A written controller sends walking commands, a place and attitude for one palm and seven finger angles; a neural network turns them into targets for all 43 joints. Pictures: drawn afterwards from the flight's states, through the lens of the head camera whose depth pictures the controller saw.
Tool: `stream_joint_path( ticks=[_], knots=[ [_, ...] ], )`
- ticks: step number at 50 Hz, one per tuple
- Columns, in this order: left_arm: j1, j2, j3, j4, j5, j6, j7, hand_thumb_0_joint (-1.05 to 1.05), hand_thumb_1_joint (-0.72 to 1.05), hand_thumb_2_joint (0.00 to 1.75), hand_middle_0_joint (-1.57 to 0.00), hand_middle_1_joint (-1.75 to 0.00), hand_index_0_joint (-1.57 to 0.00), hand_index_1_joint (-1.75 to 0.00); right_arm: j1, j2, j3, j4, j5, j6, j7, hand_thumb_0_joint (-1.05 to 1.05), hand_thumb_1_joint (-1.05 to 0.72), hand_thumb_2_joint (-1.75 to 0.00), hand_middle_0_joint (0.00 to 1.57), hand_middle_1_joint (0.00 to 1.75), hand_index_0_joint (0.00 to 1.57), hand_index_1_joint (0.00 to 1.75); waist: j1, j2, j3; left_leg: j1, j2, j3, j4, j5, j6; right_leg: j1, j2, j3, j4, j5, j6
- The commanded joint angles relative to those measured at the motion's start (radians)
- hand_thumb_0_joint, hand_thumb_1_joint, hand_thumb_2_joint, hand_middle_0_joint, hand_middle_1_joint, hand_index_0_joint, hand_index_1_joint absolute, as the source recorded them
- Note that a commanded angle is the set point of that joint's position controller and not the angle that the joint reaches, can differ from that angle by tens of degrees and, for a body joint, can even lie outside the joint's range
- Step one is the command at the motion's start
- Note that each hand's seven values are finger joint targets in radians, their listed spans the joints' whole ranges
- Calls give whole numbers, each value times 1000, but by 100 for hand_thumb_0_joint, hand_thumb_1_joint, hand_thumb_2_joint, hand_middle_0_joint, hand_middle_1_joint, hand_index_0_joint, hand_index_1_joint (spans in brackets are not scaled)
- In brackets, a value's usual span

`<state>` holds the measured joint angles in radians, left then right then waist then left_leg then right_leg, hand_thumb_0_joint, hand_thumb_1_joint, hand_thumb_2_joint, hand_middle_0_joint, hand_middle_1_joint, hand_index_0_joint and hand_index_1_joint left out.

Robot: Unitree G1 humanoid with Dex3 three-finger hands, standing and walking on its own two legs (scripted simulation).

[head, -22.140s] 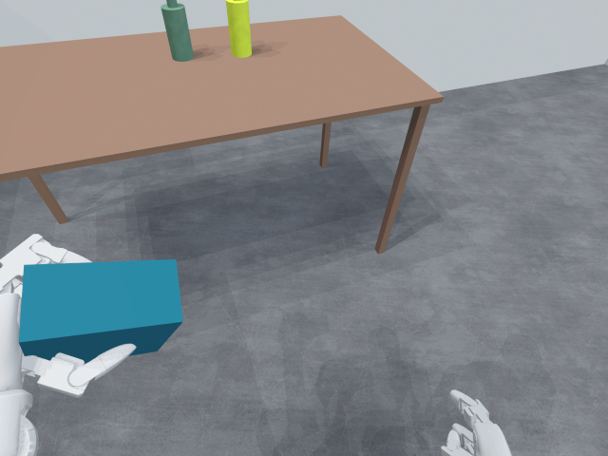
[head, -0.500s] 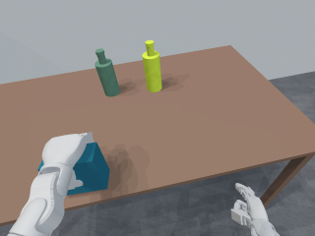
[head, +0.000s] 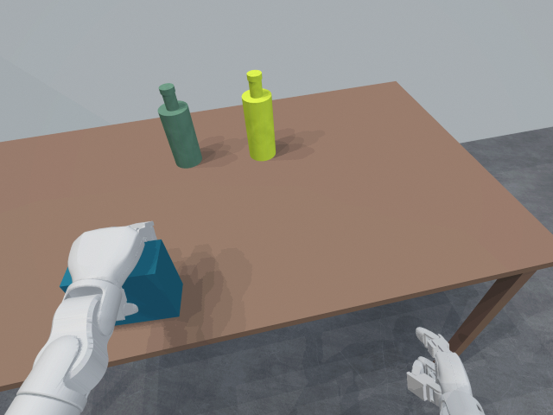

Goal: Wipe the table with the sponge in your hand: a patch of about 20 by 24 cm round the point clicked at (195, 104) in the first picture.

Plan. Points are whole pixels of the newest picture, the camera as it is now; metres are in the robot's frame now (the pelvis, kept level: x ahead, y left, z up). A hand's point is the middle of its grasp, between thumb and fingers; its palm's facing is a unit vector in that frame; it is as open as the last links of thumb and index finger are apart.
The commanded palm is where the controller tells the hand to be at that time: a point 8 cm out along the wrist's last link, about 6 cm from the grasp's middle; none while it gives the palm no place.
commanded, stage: lower the sponge onto the table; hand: left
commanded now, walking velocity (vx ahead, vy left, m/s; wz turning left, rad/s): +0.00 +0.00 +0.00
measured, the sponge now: (133, 292) +0.26 +0.28 +0.02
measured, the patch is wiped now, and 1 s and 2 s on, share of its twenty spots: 0.00 0.00 0.20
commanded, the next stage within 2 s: wipe forward along the first lane in 0.68 s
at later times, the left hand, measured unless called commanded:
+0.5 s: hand (113, 285) +0.25 +0.30 +0.06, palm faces -0.02 -0.05 -1.00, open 10.2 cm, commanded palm +0.23 +0.29 +0.11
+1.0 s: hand (116, 280) +0.26 +0.30 +0.05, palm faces -0.04 -0.04 -1.00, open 10.2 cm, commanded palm +0.25 +0.29 +0.09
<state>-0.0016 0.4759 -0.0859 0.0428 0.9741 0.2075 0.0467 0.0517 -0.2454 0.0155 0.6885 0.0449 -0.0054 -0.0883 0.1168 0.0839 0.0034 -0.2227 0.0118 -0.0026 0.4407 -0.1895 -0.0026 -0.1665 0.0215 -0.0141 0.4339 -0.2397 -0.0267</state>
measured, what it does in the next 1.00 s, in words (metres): stands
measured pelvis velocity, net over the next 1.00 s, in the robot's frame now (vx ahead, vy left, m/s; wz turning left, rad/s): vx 0.00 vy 0.01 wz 0.02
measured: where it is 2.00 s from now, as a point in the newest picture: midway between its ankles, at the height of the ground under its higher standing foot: outside the picture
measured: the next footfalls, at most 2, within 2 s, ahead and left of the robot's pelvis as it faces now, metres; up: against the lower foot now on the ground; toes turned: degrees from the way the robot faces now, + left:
none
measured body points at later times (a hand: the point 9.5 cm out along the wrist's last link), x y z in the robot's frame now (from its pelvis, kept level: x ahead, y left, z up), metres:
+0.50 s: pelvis +0.01 +0.01 +0.00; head +0.01 -0.02 +0.45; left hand +0.25 +0.29 +0.11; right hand +0.24 -0.20 -0.09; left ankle +0.03 +0.12 -0.74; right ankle +0.00 -0.11 -0.74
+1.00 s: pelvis +0.00 +0.01 +0.00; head +0.00 -0.03 +0.44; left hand +0.26 +0.30 +0.11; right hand +0.22 -0.22 -0.10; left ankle +0.03 +0.12 -0.74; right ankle +0.00 -0.11 -0.74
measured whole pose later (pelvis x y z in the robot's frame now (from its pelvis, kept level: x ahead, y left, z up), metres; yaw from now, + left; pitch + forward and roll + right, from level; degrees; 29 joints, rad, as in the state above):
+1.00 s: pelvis +0.00 +0.01 +0.00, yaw +1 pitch +1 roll +0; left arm -0.03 0.44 -0.08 0.16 0.99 0.26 0.07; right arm 0.08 -0.27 0.00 0.69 0.06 0.03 -0.08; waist 0.10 0.09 -0.04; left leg -0.31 0.00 -0.02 0.51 -0.21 0.01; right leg -0.24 0.01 -0.03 0.50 -0.27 -0.02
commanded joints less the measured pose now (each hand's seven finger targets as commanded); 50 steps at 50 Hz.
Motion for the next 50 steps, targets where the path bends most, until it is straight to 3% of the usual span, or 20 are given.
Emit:
stream_joint_path(
  ticks=[1, 4, 8, 9, 13, 15, 18, 19, 23, 24, 27, 28, 34, 38, 39, 43, 44, 46, 48, 50],
  knots=[
    [-223, 214, 205, -142, -10, 73, 96, 0, 10, 130, -120, -160, -120, -160, -185, -117, -41, -154, 5, -53, 13, 0, -90, -90, 20, 30, 20, 30, 16, 11, -216, 133, -37, -20, -21, 183, 24, -13, -1, 58, -84, 170, -39],
    [-175, 132, 106, -99, -31, 142, 44, 0, 10, 130, -120, -160, -120, -160, -205, -126, -33, -169, 18, -44, 25, 0, -90, -90, 20, 30, 20, 30, -7, -47, -177, 94, -36, -12, -27, 144, 31, -21, -5, 38, -82, 153, -24],
    [-137, 212, 133, -165, -27, 130, -27, 0, 10, 130, -120, -160, -120, -160, -205, -142, -35, -182, 13, -39, 24, 0, -90, -90, 20, 30, 20, 30, -16, -84, -208, 100, -45, -26, -4, 155, 45, -7, -2, 60, -64, 198, -21],
    [-143, 167, 91, -215, -26, 106, -39, 0, 10, 130, -120, -160, -120, -160, -190, -129, -33, -200, 11, -44, 24, 0, -90, -90, 20, 30, 20, 30, -18, -78, -238, 104, -49, -22, 5, 169, 53, -2, -5, 33, -51, 215, -16],
    [-211, 297, 216, -276, -3, -16, 0, 0, 10, 130, -120, -160, -120, -160, -149, -128, -45, -185, -9, -61, 3, 0, -90, -90, 20, 30, 20, 30, -16, -53, -231, 139, -42, -34, 24, 175, 53, -47, 7, 72, -58, 211, -27],
    [-157, 199, 163, -200, 4, -28, 23, 0, 10, 130, -120, -160, -120, -160, -120, -116, -49, -175, -6, -67, 3, 0, -90, -90, 20, 30, 20, 30, -22, -53, -203, 127, -40, -30, 27, 184, 45, -80, 4, 46, -53, 203, -26],
    [-133, 220, 203, -198, -9, -17, 50, 0, 10, 130, -120, -160, -120, -160, -140, -130, -57, -166, 1, -57, 13, 0, -90, -90, 20, 30, 20, 30, -7, -5, -185, 119, -32, -37, 14, 177, 33, -82, 9, 60, -53, 192, -36],
    [-135, 156, 152, -211, -12, -9, 56, 0, 10, 130, -120, -160, -120, -160, -133, -120, -54, -179, 3, -58, 18, 0, -90, -90, 20, 30, 20, 30, -9, 1, -218, 113, -31, -31, 13, 189, 33, -68, 4, 27, -40, 195, -31],
    [-115, 212, 197, -213, 3, 21, 92, 0, 10, 130, -120, -160, -120, -160, -153, -128, -58, -176, -1, -56, 23, 0, -90, -90, 20, 30, 20, 30, 2, -12, -236, 116, -24, -44, 5, 195, 28, -58, 10, 44, -34, 187, -36],
    [-133, 155, 149, -200, 3, 32, 92, 0, 10, 130, -120, -160, -120, -160, -143, -120, -54, -182, 0, -55, 23, 0, -90, -90, 20, 30, 20, 30, -9, -54, -247, 102, -25, -35, 7, 187, 32, -56, 8, 16, -30, 182, -28],
    [-128, 161, 144, -130, 5, 58, 87, 0, 10, 130, -120, -160, -120, -160, -147, -128, -52, -162, 5, -42, 21, 0, -90, -90, 20, 30, 20, 30, -14, -91, -202, 86, -26, -32, 5, 152, 33, -81, 6, 25, -46, 158, -24],
    [-138, 208, 181, -127, 5, 68, 86, 0, 10, 130, -120, -160, -120, -160, -161, -136, -50, -160, 6, -40, 19, 0, -90, -90, 20, 30, 20, 30, -11, -85, -199, 83, -29, -37, -1, 129, 32, -73, 11, 44, -51, 133, -30],
    [-145, 116, 84, -103, 16, 92, 60, 0, 10, 130, -120, -160, -120, -160, -161, -121, -40, -174, 12, -33, 21, 0, -90, -90, 20, 30, 20, 30, -14, -45, -201, 66, -35, -34, -6, 98, 34, -80, 13, 6, -38, 93, -27],
    [-120, 165, 128, -80, 14, 87, 52, 0, 10, 130, -120, -160, -120, -160, -163, -131, -43, -170, 9, -24, 22, 0, -90, -90, 20, 30, 20, 30, -7, -69, -187, 59, -36, -38, -3, 86, 33, -81, 16, 33, -41, 93, -30],
    [-124, 115, 88, -79, 7, 87, 47, 0, 10, 130, -120, -160, -120, -160, -157, -123, -41, -180, 13, -25, 21, 0, -90, -90, 20, 30, 20, 30, -14, -84, -198, 53, -38, -28, 6, 88, 39, -79, 13, 15, -37, 98, -24],
    [-208, 182, 130, -30, 24, 75, 52, 0, 10, 130, -120, -160, -120, -160, -151, -136, -44, -158, 13, -19, 14, 0, -90, -90, 20, 30, 20, 30, -24, -71, -171, 45, -38, -34, 4, 50, 35, -116, 18, 38, -44, 59, -30],
    [-217, 121, 79, -35, 25, 72, 50, 0, 10, 130, -120, -160, -120, -160, -140, -126, -42, -171, 15, -23, 14, 0, -90, -90, 20, 30, 20, 30, -28, -72, -187, 44, -40, -27, 10, 61, 40, -112, 15, 13, -32, 70, -26],
    [-203, 135, 94, 25, 25, 68, 51, 0, 10, 130, -120, -160, -120, -160, -125, -133, -47, -154, 15, -20, 12, 0, -90, -90, 20, 30, 20, 30, -30, -98, -173, 34, -40, -27, 16, 59, 39, -123, 15, 18, -40, 73, -25],
    [-261, 207, 144, 66, 28, 66, 53, 0, 10, 130, -120, -160, -120, -160, -120, -145, -47, -139, 16, -13, 6, 0, -90, -90, 20, 30, 20, 30, -39, -110, -143, 20, -41, -28, 15, 16, 37, -144, 19, 42, -52, 30, -27],
    [-344, 156, 86, 103, 37, 58, 50, 0, 10, 130, -120, -160, -120, -160, -111, -136, -44, -137, 23, -16, 0, 0, -90, -90, 20, 30, 20, 30, -58, -123, -133, 8, -45, -22, 19, -10, 40, -173, 15, 25, -49, 2, -21]
  ],
)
